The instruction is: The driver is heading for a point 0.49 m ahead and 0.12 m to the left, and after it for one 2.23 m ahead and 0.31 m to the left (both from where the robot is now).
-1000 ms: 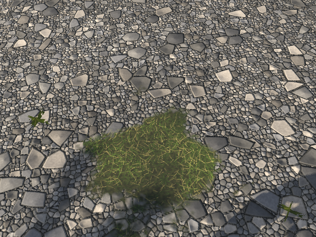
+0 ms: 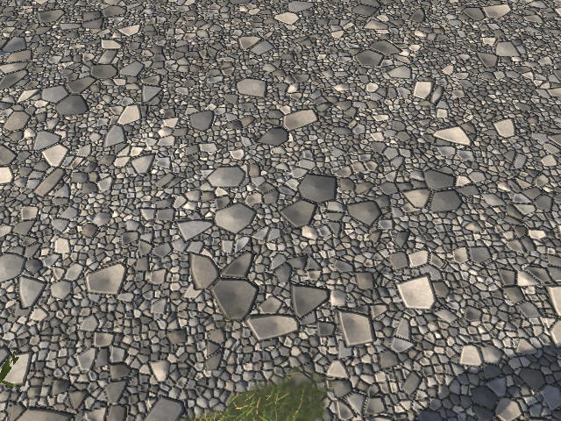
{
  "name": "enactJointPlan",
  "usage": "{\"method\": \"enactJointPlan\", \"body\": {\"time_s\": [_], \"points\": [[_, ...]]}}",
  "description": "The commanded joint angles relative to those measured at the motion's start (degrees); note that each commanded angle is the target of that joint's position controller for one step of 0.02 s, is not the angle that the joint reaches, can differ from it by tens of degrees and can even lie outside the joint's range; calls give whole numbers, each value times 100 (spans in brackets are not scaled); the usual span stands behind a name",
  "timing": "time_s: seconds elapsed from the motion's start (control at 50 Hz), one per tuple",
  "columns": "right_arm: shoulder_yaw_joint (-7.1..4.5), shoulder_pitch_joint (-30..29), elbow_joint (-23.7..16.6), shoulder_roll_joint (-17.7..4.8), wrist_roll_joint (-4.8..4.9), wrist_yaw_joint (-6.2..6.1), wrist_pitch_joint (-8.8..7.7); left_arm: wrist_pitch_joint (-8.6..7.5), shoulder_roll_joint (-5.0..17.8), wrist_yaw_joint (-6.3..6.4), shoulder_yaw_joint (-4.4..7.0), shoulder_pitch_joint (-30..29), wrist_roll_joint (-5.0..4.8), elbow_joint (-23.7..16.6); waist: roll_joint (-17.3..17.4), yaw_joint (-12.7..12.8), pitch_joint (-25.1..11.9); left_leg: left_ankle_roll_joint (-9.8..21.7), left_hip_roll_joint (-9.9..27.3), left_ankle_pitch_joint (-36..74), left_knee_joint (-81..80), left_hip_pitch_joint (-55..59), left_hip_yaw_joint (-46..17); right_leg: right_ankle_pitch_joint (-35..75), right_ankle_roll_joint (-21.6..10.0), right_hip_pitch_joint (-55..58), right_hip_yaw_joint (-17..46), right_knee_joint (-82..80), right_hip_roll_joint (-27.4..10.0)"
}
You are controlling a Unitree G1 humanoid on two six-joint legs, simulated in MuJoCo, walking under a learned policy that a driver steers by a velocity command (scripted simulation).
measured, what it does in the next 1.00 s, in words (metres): walks ahead, turning left: left foot, then right foot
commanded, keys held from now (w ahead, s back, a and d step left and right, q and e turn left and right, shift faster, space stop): w+q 0.34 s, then q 0.14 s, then no key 0.18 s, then e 0.30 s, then w+e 0.04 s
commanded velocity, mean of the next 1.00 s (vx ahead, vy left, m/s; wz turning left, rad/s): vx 0.28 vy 0.00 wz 0.29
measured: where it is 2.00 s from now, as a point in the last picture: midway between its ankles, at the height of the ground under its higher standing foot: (300, 326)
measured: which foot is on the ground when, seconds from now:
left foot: up 0.00-0.20, down 0.22-0.74, up 0.76-1.00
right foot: down 0.00-0.22, up 0.24-0.70, down 0.72-1.00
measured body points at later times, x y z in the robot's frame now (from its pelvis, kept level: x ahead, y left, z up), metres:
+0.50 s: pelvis +0.25 +0.05 +0.00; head +0.28 +0.08 +0.44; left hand +0.33 +0.34 -0.12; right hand +0.36 -0.21 -0.13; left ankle +0.22 +0.08 -0.75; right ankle +0.40 -0.09 -0.67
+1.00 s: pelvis +0.37 +0.05 -0.01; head +0.41 +0.05 +0.44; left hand +0.36 +0.33 -0.13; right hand +0.55 -0.17 -0.14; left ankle +0.31 +0.18 -0.70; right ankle +0.48 +0.01 -0.75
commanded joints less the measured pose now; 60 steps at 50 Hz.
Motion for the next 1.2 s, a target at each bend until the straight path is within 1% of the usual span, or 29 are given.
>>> {"method": "enactJointPlan", "body": {"time_s": [0.02, 0.12, 0.16, 0.2, 0.22, 0.24, 0.26, 0.3, 0.32, 0.36, 0.44, 0.6, 0.64, 0.68, 0.7, 0.72, 0.74, 0.76, 0.78, 0.8, 0.82, 0.88, 1.02, 1.08, 1.12, 1.14, 1.16, 1.18, 1.2], "points": [[85, -622, -503, 7, -10, 61, -56, -75, 632, 52, 89, 81, -4, -221, -624, 18, 407, 22, -72, 435, -823, 8, 365, 2625, -179, -246, 316, -487, -1531], [95, -986, -748, -82, -47, 79, -67, 45, 829, 151, 118, 371, 31, -47, -702, 21, 346, 414, -444, -252, -1635, 447, 865, 4619, -135, 623, -96, 218, -1765], [26, -540, -654, -216, -58, 33, -55, 119, 1010, 193, 168, 261, 51, -60, -895, -227, 22, 679, -803, -897, -1670, 1055, 1032, 6091, -145, 832, -227, 1108, -1828], [-132, 575, -335, -481, -87, -34, -121, 226, 1154, 159, 215, 137, 45, -144, -791, -718, -624, 995, -1115, -1132, -2226, 2466, 909, 5679, -155, 435, -260, 3017, -1823], [-300, 1360, -137, -911, -166, -114, -150, 226, 1090, 120, 202, 19, 17, -298, -300, -1108, -1077, 1301, -476, -1435, -2684, 3802, -115, 3945, 15, -721, -297, 4704, -1637], [-470, 1096, -291, -1540, -78, -162, -85, 161, 501, -2, 116, 74, -63, -757, 1272, -643, -1475, 2227, 1252, -1217, -3158, 5604, -3389, -1485, 424, -3500, -13, 7055, -240], [-461, 1254, -326, -1547, 46, -179, -11, 73, 930, -42, 169, -591, -3, -965, 140, -871, -1519, 2369, 1421, -880, -3689, 5519, -4016, -1402, 384, -4249, 1315, 7410, -213], [-310, 723, -255, -967, 100, -249, -42, -48, 802, -58, 116, -754, -72, -1028, -515, -388, -264, 1872, 1129, -17, -3914, 4061, -2670, -578, 330, -4168, 1472, 6381, -794], [-251, 513, -270, -799, 111, -271, -100, 19, 786, -46, 127, -760, 15, -1028, -598, -162, -74, 1645, 792, 448, -3957, 3559, -2224, -545, 379, -3835, 1519, 5920, -930], [-183, 340, -344, -697, 156, -280, -223, 259, 724, -57, 118, -518, 173, -976, -463, 74, -81, 1516, 454, 1549, -3986, 3024, -1681, -532, 535, -3256, 1471, 5498, -941], [-238, 689, -298, -1016, 144, -250, -295, 448, 614, -53, 84, -830, 146, -1189, -217, 70, -161, 1246, 75, 3869, -3600, 2822, -1083, -90, 751, -3221, 1218, 4688, -752], [-165, 1283, -285, -887, 84, -370, -96, 450, 711, -36, -23, -1911, 34, -1588, 230, -505, -333, 650, 37, 4086, -3060, 3842, -1202, 845, 525, -3355, 1176, 2963, -429], [-148, 1208, -310, -886, 32, -401, -74, 400, 780, -18, -25, -1782, 34, -1541, 270, -455, -310, 610, 110, 4162, -2789, 3920, -1299, 641, 380, -3008, 1215, 2550, -317], [-135, 942, -360, -921, 45, -427, -103, 334, 903, 24, 15, -1167, 48, -1320, 275, -155, -384, 484, 123, 4342, -2348, 3815, -1365, 596, 161, -2156, 1195, 1892, -177], [-105, 816, -344, -888, 114, -429, -141, 269, 868, 44, 13, -725, 77, -1148, 124, 126, -470, 370, -9, 4109, -1877, 3737, -1240, 1305, 41, -1504, 1155, 1159, -194], [-38, 823, -413, -757, 154, -416, -208, 177, 999, 75, 23, -289, 102, -1028, -248, 271, -840, 201, -320, 2817, -1144, 3289, -1081, 3398, -151, -466, 1776, 1020, -832], [19, 1575, -375, -441, 229, -418, -200, 178, 1296, 70, 31, -230, 83, -1103, -1349, -66, -1428, -23, -1112, -1166, 239, 2581, -663, 6731, -1059, 462, 3367, 1393, -2320], [-6, 1971, -152, -567, 141, -422, -70, 287, 1114, 24, -8, -297, -97, -1021, -1520, -220, -1772, -97, -1319, -3259, 731, 2277, -576, 6586, -1679, 328, 4233, 1108, -2683], [-11, 1654, -87, -712, -30, -416, 34, 333, 902, -36, -60, -720, -151, -1124, -915, -293, -1140, -132, -1064, -3241, 993, 1978, -656, 5244, -1635, -229, 4053, 914, -2414], [-19, 1130, -177, -750, -106, -405, 82, 390, 868, -56, -57, -1025, -124, -1191, -626, -246, -651, -174, -976, -3039, 1008, 1750, -554, 4172, -1394, -659, 3680, 739, -2034], [-24, 898, -251, -749, -73, -391, 138, 453, 952, -45, -29, -1142, -80, -1200, -637, -296, -391, -217, -874, -2831, 846, 1652, -487, 3462, -1153, -966, 3376, 546, -1731], [29, 831, -288, -629, 2, -365, 251, 566, 1154, -30, 97, -1071, -36, -1150, -883, -332, -470, -364, -874, -2428, 467, 1779, -279, 2252, -824, -1248, 3001, 331, -1198], [65, 342, -557, -619, 8, -396, 246, 789, 1309, -66, 318, -963, 0, -1165, -1230, -163, -572, -420, -899, -2519, -686, 2006, -111, -1822, -796, -1724, 3716, -416, -1014], [80, 879, -480, -605, 59, -389, 124, 888, 1351, -111, 410, -1347, -9, -1285, -1314, -480, -453, -170, -1130, -2480, -1873, 3220, 100, -2254, -454, -2576, 3651, -604, -719], [43, 1994, -165, -762, 10, -507, 25, 932, 1157, -88, 418, -1963, -19, -1528, -999, -1079, -42, 161, -1080, -2005, -3900, 4622, 239, -2371, 337, -3678, 3061, -66, 6], [-56, 1728, -191, -1214, 46, -614, -18, 916, 615, -56, 321, -1442, -116, -1462, 894, -724, -74, 264, 520, -3301, -4556, 4788, -1498, -2441, 385, -4238, 2275, 2246, 480], [-133, 739, -580, -1581, -88, -633, -31, 827, 633, -61, 283, -1534, -64, -1637, 1158, -421, 246, 765, 1923, -4316, -5122, 3630, -3476, -1298, 409, -4792, 1847, 3441, 532], [-99, 337, -628, -1310, -82, -620, -64, 776, 1084, -133, 377, -1571, 34, -1589, 247, -98, 411, 863, 1726, -4364, -5114, 2946, -3206, -562, 349, -4383, 2266, 3984, 43], [-40, 5, -696, -1094, -23, -577, -144, 746, 1145, -245, 421, -1214, 55, -1449, 172, 212, 334, 695, 1340, -3831, -5011, 2811, -2610, -138, 343, -4107, 2161, 4387, 63]]}}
